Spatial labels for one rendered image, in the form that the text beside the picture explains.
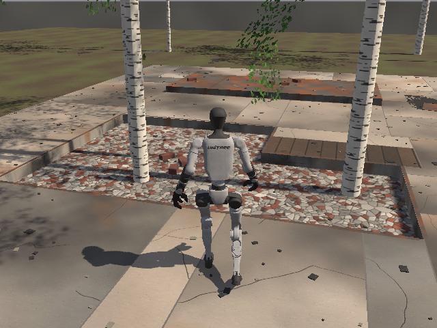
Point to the robot left forearm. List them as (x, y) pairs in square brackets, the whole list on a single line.
[(184, 178)]

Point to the left robot thigh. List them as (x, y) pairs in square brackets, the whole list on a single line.
[(202, 201)]

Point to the robot left upper arm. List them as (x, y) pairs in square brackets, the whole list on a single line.
[(193, 154)]

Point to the robot right upper arm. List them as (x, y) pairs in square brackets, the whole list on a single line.
[(244, 154)]

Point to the robot left hand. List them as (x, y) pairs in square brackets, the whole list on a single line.
[(176, 199)]

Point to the robot right forearm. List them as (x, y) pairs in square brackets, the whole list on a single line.
[(252, 175)]

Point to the robot torso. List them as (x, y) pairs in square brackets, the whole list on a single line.
[(218, 157)]

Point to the robot right hand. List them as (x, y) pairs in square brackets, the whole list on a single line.
[(255, 185)]

